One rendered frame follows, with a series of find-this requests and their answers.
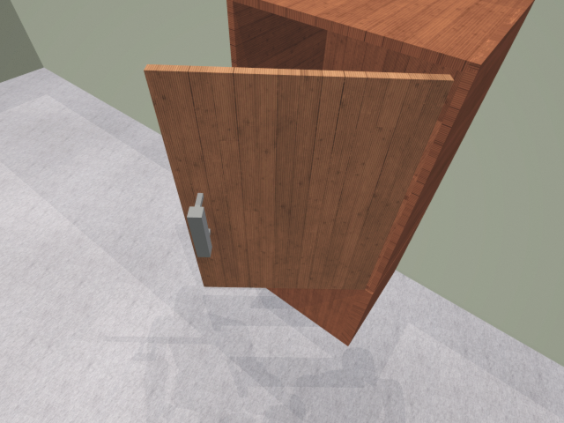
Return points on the cupboard door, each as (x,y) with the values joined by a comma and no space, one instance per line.
(303,171)

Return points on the handle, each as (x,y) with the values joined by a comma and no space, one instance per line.
(199,228)

